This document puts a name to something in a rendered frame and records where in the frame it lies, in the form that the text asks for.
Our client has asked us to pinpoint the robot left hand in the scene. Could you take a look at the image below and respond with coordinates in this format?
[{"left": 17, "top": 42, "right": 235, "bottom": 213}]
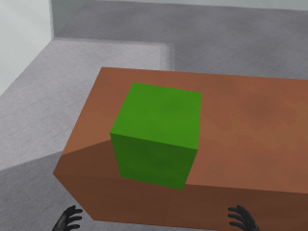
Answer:
[{"left": 52, "top": 205, "right": 83, "bottom": 231}]

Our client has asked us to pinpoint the pedestal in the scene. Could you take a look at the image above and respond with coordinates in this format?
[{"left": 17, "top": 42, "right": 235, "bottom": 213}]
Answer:
[{"left": 53, "top": 66, "right": 308, "bottom": 231}]

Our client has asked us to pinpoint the carton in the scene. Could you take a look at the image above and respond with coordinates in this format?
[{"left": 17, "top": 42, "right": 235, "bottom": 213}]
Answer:
[{"left": 110, "top": 82, "right": 202, "bottom": 191}]

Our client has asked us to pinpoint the robot right hand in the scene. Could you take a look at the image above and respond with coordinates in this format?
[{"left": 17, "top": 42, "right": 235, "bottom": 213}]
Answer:
[{"left": 227, "top": 205, "right": 261, "bottom": 231}]

